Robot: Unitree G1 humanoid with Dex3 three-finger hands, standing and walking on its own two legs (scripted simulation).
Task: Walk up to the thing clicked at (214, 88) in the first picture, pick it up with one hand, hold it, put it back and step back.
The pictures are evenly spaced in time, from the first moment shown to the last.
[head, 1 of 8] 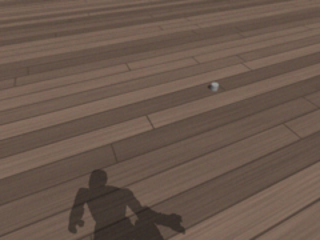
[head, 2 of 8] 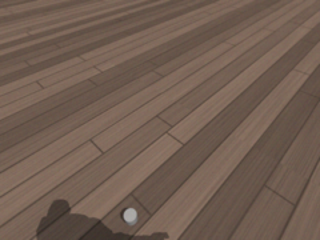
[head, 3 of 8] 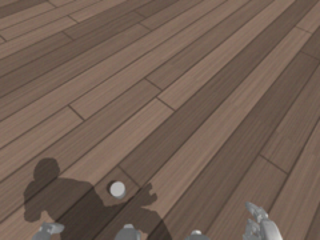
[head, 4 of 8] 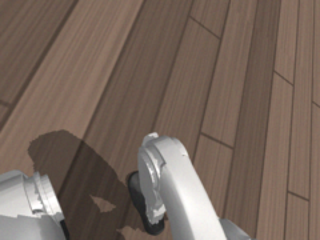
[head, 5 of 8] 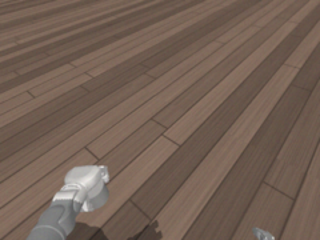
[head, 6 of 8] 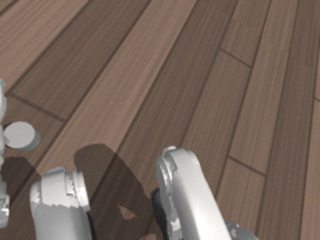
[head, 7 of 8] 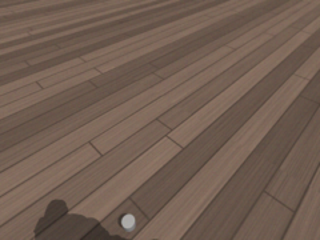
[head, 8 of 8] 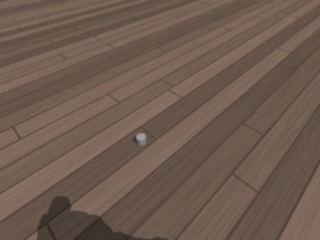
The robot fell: no
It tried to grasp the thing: yes
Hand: left
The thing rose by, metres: 0.68
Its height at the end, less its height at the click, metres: +0.00
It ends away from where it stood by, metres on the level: 0.01
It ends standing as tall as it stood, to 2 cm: yes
